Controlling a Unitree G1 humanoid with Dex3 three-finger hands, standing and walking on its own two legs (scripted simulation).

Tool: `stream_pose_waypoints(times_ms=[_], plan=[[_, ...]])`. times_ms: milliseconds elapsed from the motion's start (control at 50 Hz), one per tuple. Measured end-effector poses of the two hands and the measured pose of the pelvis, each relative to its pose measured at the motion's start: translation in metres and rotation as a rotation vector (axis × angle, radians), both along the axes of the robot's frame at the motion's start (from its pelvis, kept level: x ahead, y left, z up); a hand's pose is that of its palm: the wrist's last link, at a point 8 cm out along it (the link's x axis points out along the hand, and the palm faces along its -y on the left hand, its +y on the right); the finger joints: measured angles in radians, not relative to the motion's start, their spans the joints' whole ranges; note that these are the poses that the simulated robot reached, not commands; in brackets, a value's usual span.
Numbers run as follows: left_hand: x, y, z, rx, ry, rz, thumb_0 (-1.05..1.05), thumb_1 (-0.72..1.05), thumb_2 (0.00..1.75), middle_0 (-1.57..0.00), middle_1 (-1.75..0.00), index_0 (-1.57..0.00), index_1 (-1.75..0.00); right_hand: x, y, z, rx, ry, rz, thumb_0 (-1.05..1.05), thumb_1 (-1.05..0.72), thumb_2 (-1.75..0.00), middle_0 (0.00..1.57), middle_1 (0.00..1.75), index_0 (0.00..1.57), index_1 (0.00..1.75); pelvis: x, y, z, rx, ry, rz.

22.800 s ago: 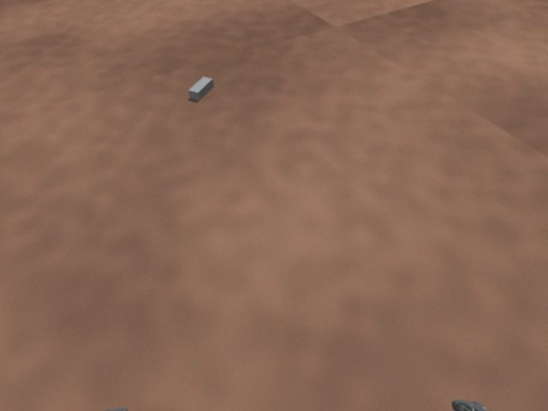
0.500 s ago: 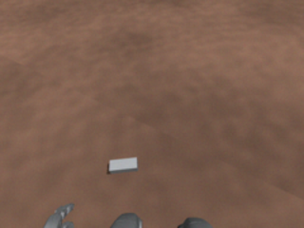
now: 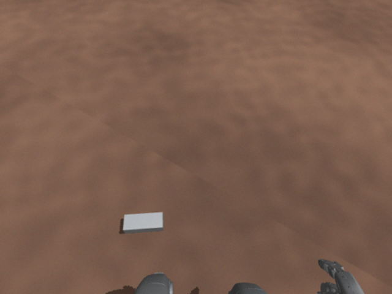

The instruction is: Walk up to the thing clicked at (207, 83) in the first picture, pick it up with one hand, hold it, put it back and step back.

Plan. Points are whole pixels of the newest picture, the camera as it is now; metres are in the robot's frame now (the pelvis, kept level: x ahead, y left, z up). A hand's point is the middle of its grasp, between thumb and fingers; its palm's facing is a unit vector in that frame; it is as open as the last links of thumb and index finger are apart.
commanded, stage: walk up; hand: left
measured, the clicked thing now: (144, 222) +0.46 +0.25 -0.73
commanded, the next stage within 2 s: none
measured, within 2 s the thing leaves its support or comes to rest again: neither
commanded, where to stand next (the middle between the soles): +0.09 -0.01 m, yaw +4 degrees
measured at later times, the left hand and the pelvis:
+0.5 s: hand out of the picture +0.12 +0.23 -0.13, palm faces -0.02 -0.93 -0.36, open 7.4 cm; pelvis +0.01 -0.02 +0.02, yaw +1 degrees
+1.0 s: hand out of the picture +0.08 +0.25 -0.14, palm faces +0.00 -0.94 -0.34, open 7.4 cm; pelvis +0.01 -0.01 +0.02, yaw +2 degrees
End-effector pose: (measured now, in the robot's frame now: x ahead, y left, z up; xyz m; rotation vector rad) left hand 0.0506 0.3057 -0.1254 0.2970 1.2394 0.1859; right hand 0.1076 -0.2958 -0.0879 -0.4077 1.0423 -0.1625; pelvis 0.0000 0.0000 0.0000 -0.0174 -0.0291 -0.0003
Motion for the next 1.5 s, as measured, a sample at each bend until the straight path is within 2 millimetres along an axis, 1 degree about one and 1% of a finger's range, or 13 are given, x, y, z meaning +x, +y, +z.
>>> stream_pose_waypoints(times_ms=[100,220,340,480,620,700,780,940,1080,1220,1360,1440,1500], plan=[[-0.002,-0.007,0.013,0.051,-0.009,0.012,0.01,0.90,0.90,-0.20,-0.30,-0.20,-0.30,0.020,-0.006,-0.014,0.059,-0.013,-0.019,0.01,-0.90,-0.89,0.20,0.30,0.20,0.30,0.004,-0.012,-0.001,-0.006,-0.012,0.011],[0.007,-0.012,0.030,0.085,-0.026,0.008,0.01,0.90,0.90,-0.20,-0.30,-0.21,-0.30,0.021,-0.012,-0.024,0.110,0.017,-0.035,0.01,-0.90,-0.90,0.20,0.30,0.20,0.30,0.008,-0.019,0.005,0.018,-0.020,0.016],[0.028,-0.019,0.038,0.082,-0.057,-0.012,0.01,0.90,0.90,-0.20,-0.30,-0.21,-0.30,0.005,-0.017,-0.026,0.119,0.084,-0.060,0.01,-0.91,-0.90,0.20,0.30,0.20,0.30,0.008,-0.022,0.011,0.023,-0.024,0.016],[0.054,-0.028,0.037,0.041,-0.090,-0.032,0.01,0.90,0.90,-0.20,-0.30,-0.21,-0.30,-0.023,-0.022,-0.020,0.090,0.168,-0.100,0.01,-0.91,-0.90,0.20,0.30,0.20,0.30,0.009,-0.020,0.017,0.017,-0.022,0.018],[0.065,-0.029,0.030,0.006,-0.091,-0.042,0.01,0.90,0.90,-0.20,-0.30,-0.21,-0.30,-0.039,-0.022,-0.011,0.059,0.202,-0.129,0.01,-0.91,-0.90,0.20,0.30,0.20,0.30,0.009,-0.015,0.020,0.011,-0.017,0.017],[0.062,-0.026,0.027,-0.002,-0.075,-0.038,0.01,0.90,0.90,-0.20,-0.30,-0.21,-0.30,-0.039,-0.019,-0.007,0.051,0.200,-0.135,0.01,-0.91,-0.90,0.20,0.30,0.20,0.30,0.009,-0.012,0.021,0.009,-0.014,0.017],[0.054,-0.021,0.025,-0.003,-0.054,-0.027,0.01,0.90,0.90,-0.20,-0.30,-0.21,-0.30,-0.034,-0.015,-0.006,0.051,0.192,-0.128,0.01,-0.91,-0.90,0.20,0.30,0.20,0.30,0.009,-0.009,0.021,0.009,-0.010,0.021],[0.029,-0.012,0.026,0.014,-0.003,0.011,0.01,0.90,0.90,-0.20,-0.30,-0.21,-0.30,-0.015,-0.004,-0.009,0.075,0.163,-0.096,0.01,-0.90,-0.90,0.20,0.30,0.20,0.30,0.010,-0.006,0.022,0.010,-0.005,0.031],[0.010,-0.009,0.029,0.031,0.032,0.041,0.01,0.90,0.90,-0.20,-0.30,-0.20,-0.30,0.002,0.001,-0.012,0.097,0.140,-0.070,0.01,-0.90,-0.90,0.20,0.30,0.20,0.30,0.012,-0.008,0.022,0.012,-0.003,0.038],[0.005,-0.013,0.030,0.032,0.033,0.061,0.01,0.90,0.90,-0.20,-0.30,-0.20,-0.30,0.011,0.000,-0.013,0.102,0.138,-0.059,0.00,-0.90,-0.90,0.20,0.30,0.20,0.30,0.013,-0.011,0.022,0.011,-0.002,0.044],[0.006,-0.005,0.026,0.067,-0.002,0.063,0.01,0.90,0.90,-0.20,-0.30,-0.21,-0.30,0.006,-0.017,-0.018,0.066,0.145,-0.072,0.00,-0.90,-0.90,0.20,0.30,0.20,0.30,-0.011,-0.013,0.013,0.008,0.000,0.057],[0.002,0.001,0.022,0.087,-0.021,0.046,0.00,0.90,0.90,-0.20,-0.30,-0.21,-0.30,-0.005,-0.027,-0.022,0.041,0.140,-0.074,0.00,-0.90,-0.90,0.20,0.30,0.20,0.30,-0.027,-0.013,0.003,0.005,-0.005,0.062],[-0.002,0.008,0.018,0.095,-0.039,0.027,0.01,0.90,0.90,-0.20,-0.30,-0.21,-0.30,-0.017,-0.028,-0.022,0.019,0.145,-0.077,0.00,-0.91,-0.90,0.20,0.30,0.20,0.30,-0.036,-0.005,-0.002,0.013,-0.015,0.058]])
